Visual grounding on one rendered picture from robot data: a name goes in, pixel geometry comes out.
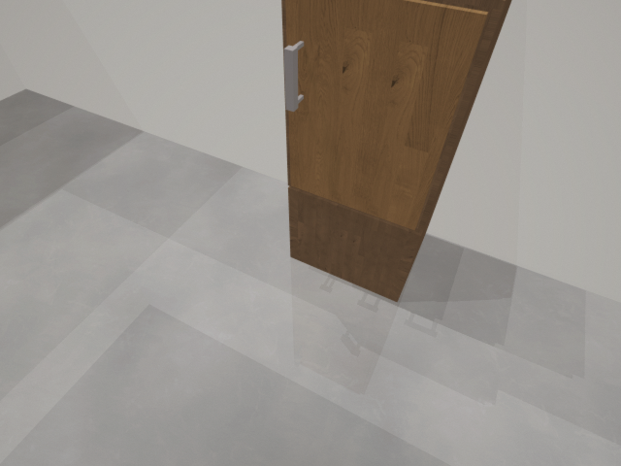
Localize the handle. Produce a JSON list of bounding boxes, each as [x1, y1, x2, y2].
[[283, 41, 304, 112]]

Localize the cupboard door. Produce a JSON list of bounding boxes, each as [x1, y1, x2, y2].
[[285, 0, 488, 230]]

